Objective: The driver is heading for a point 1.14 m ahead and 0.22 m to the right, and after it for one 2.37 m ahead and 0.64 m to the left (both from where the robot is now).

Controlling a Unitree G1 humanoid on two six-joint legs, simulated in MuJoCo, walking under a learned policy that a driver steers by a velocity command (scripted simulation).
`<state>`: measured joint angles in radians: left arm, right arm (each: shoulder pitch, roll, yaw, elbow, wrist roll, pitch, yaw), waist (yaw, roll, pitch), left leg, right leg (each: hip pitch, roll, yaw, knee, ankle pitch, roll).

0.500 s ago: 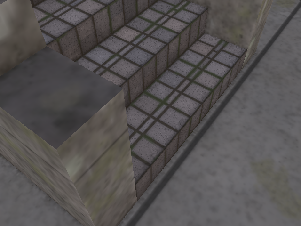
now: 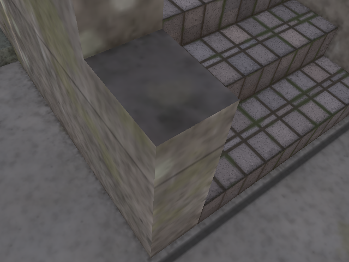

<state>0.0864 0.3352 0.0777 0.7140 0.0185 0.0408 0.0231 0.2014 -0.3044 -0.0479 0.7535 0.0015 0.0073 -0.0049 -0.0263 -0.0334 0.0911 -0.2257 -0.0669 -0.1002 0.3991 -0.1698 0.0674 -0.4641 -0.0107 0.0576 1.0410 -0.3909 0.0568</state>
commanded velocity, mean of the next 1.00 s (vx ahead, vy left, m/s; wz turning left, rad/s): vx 0.02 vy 0.02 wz -0.29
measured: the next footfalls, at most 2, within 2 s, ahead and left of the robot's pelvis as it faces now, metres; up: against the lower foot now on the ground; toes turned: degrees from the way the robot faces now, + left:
right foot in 0.22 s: +0.05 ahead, -0.16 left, +0.00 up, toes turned +0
right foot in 0.76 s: +0.00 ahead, -0.16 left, +0.00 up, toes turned -20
